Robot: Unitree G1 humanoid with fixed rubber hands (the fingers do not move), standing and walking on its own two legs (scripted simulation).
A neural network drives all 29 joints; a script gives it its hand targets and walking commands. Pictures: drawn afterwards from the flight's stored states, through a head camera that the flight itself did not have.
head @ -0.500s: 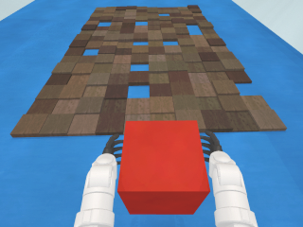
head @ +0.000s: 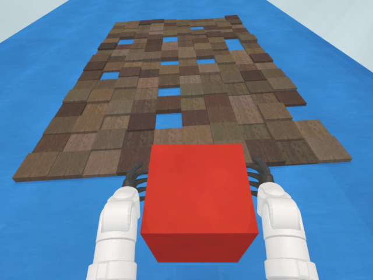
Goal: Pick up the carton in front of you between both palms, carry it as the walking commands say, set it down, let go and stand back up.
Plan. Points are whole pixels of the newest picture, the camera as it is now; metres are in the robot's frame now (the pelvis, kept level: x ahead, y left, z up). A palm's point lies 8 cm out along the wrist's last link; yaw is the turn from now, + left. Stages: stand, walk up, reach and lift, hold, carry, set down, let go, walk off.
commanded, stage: carry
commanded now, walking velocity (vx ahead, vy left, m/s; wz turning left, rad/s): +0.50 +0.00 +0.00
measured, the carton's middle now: (197, 206) +0.30 +0.01 -0.02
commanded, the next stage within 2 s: none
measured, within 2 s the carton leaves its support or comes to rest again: neither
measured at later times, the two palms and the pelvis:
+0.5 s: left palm (145, 134) +0.45 +0.15 +0.09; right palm (258, 133) +0.45 -0.15 +0.09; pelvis +0.19 +0.00 +0.01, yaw +0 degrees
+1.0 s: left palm (162, 73) +0.78 +0.15 +0.10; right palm (242, 69) +0.80 -0.15 +0.10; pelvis +0.51 -0.01 +0.00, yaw +2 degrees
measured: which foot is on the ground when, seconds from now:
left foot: down 0.00-0.02, up 0.04-0.24, down 0.26-0.60, up 0.62-1.00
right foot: down 0.00-0.28, up 0.30-0.58, down 0.60-1.00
